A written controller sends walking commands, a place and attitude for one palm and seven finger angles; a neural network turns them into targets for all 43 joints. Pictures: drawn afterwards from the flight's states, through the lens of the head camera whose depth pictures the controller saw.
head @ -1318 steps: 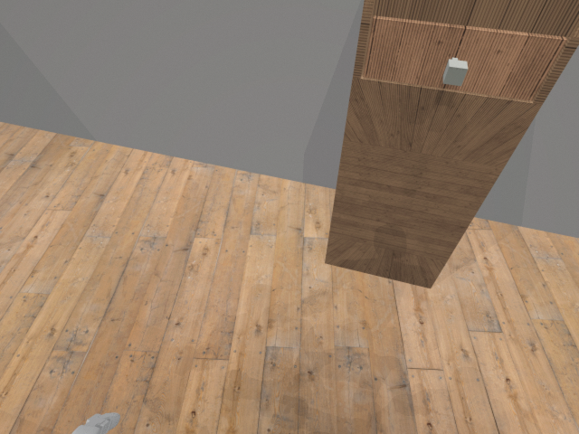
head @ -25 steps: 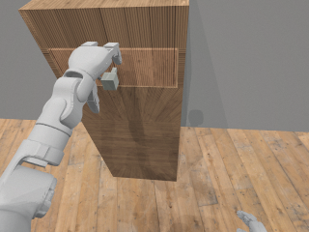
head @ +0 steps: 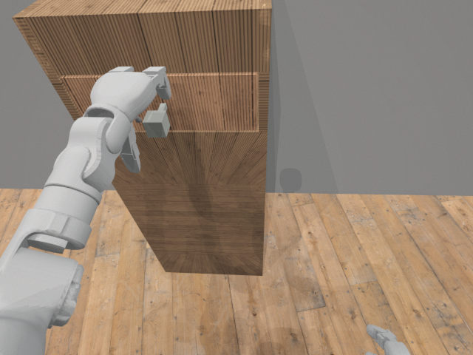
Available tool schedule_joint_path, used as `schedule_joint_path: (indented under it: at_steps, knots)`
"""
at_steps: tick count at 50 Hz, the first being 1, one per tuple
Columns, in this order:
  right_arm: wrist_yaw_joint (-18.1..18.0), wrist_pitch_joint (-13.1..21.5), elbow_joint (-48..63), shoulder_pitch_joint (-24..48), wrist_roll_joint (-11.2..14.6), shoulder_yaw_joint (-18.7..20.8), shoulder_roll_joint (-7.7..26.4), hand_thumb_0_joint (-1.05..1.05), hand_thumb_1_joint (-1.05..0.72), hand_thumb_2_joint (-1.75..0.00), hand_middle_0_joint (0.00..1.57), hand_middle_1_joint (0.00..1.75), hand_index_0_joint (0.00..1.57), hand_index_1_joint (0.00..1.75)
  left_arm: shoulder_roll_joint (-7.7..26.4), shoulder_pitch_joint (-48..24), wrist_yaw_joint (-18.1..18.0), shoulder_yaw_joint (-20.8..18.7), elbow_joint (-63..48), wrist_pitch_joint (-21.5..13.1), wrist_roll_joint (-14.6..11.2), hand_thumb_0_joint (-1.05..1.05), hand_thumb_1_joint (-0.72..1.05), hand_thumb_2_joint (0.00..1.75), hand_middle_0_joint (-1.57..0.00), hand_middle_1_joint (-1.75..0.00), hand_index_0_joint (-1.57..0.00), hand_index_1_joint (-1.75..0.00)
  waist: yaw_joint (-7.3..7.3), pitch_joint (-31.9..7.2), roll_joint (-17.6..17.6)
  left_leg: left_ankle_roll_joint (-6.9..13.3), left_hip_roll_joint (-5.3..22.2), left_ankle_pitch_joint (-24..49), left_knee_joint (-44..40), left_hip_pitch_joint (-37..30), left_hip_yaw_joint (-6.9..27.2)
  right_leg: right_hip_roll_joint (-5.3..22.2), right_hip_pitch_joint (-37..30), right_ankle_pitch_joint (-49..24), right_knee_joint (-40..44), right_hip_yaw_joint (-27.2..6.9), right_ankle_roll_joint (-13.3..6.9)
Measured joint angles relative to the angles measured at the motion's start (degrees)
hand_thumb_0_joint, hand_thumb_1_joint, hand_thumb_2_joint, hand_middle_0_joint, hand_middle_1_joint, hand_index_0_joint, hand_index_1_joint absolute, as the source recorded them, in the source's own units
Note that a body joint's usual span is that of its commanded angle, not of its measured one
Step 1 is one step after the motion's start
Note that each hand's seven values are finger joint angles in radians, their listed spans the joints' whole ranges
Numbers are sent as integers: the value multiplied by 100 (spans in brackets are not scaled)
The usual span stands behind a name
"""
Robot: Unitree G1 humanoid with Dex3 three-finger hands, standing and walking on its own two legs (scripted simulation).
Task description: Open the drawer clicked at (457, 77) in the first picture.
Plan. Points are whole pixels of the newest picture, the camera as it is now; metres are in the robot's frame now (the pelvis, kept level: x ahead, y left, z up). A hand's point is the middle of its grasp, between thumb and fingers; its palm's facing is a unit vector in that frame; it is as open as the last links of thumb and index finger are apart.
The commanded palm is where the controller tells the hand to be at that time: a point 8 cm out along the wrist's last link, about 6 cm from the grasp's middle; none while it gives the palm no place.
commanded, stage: re-aim the fingers above the handle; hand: left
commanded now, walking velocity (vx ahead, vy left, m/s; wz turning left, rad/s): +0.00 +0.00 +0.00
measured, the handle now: (159, 117) +0.52 +0.19 +0.13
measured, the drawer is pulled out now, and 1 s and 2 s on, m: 0.00 0.00 0.00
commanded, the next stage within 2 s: lower the fingers behind the handle in 1.38 s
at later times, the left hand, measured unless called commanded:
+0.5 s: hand (140, 108) +0.46 +0.18 +0.20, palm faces +0.12 -0.03 -0.99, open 13.8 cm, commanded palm +0.42 +0.20 +0.26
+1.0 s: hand (135, 97) +0.45 +0.18 +0.22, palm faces +0.21 -0.02 -0.98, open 13.8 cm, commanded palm +0.41 +0.21 +0.26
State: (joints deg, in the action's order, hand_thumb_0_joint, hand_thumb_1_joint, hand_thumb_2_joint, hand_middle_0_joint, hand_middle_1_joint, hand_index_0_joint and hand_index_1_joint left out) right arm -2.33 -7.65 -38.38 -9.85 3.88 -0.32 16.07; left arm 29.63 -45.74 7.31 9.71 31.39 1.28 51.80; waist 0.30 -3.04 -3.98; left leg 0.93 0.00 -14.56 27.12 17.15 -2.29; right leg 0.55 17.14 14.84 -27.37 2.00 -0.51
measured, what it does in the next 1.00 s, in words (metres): stands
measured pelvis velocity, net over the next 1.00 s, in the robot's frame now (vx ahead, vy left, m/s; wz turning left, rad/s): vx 0.00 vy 0.00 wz -0.02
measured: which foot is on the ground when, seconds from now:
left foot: down 0.00-1.00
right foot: down 0.00-1.00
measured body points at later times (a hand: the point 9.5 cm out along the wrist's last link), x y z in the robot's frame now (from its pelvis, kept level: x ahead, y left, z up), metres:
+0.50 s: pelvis +0.00 +0.01 +0.00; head +0.03 -0.03 +0.45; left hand +0.44 +0.18 +0.25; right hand +0.15 -0.23 -0.13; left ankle -0.01 +0.11 -0.74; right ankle -0.01 -0.11 -0.74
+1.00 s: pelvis +0.00 +0.00 +0.00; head +0.02 -0.04 +0.45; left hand +0.44 +0.18 +0.27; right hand +0.18 -0.22 -0.12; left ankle -0.01 +0.11 -0.74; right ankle -0.01 -0.11 -0.74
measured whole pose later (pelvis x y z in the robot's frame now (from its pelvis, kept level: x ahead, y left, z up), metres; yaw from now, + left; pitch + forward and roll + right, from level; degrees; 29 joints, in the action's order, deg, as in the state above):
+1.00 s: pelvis +0.00 +0.00 +0.00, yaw -1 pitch +4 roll +0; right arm -1.4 -8.3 -38.9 -5.0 3.8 -2.6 13.8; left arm 28.6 -48.1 0.9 9.6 30.7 6.1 52.6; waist 1.6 -2.9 -4.8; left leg 0.7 0.0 -14.1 25.3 15.5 -3.2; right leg 0.5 16.4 14.6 -26.7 1.0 -0.4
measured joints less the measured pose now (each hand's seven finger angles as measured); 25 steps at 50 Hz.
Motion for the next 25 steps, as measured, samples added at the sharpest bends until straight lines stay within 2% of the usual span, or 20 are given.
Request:
schedule_joint_path:
  at_steps: [3,5,10,13,16,19,21,23,25]
  knots:
    - [24,18,-12,1,-8,3,-22,0,-90,-90,20,30,20,29,143,-199,-128,-144,275,153,121,0,-49,30,-32,-120,-33,-120,-1,-18,-10,-2,7,35,-32,53,-17,-8,61,-39,27,-17,-3]
    - [54,5,-12,-54,9,17,-26,0,-90,-90,20,30,20,29,213,-323,-119,-104,404,345,169,0,-49,30,-32,-120,-33,-120,19,-55,-29,1,0,49,-47,80,-9,-2,83,-50,43,-9,1]
    - [102,-77,-6,-205,55,32,-1,0,-90,-90,20,30,20,30,112,-356,223,253,254,685,89,0,-49,30,-31,-120,-32,-120,70,-126,-80,29,-48,40,-47,62,48,45,34,-18,50,48,26]
    - [80,-91,3,-203,73,-5,-5,0,-90,-90,20,30,20,30,-81,-266,440,476,116,623,-11,0,-49,30,-31,-120,-32,-120,54,-123,-67,46,-76,20,-36,20,61,74,-6,18,20,60,41]
    - [45,-44,46,-138,60,-35,-37,1,-90,-90,20,30,20,30,-266,-169,484,541,30,346,-73,0,-49,30,-31,-120,-32,-120,6,-76,-40,54,-82,3,-19,4,37,80,-5,34,-13,35,45]
    - [16,1,113,-45,-7,-61,-82,0,-90,-90,20,30,20,30,-313,19,307,262,-125,-24,-59,0,-49,30,-32,-120,-32,-120,-56,-15,-36,54,-59,-5,-32,-11,-40,56,19,17,-12,-44,45]
    - [18,40,143,-31,-44,-49,-112,0,-90,-90,20,30,20,30,-272,85,79,81,-194,-151,4,0,-49,30,-32,-120,-33,-120,-58,-1,-48,50,-44,-3,-52,-14,-85,40,37,1,-1,-89,46]
    - [41,49,102,-17,-61,-47,-134,0,-90,-90,20,30,20,30,-208,39,-167,-87,-128,-140,74,0,-49,30,-32,-120,-33,-120,-29,4,-57,42,-30,3,-75,-18,-110,26,44,-13,20,-115,46]
    - [67,23,23,1,-52,-68,-147,0,-90,-90,20,30,20,30,-92,-68,-350,-224,31,34,150,0,-49,30,-32,-120,-33,-120,8,-9,-57,33,-18,12,-105,-18,-125,13,52,-27,47,-129,42]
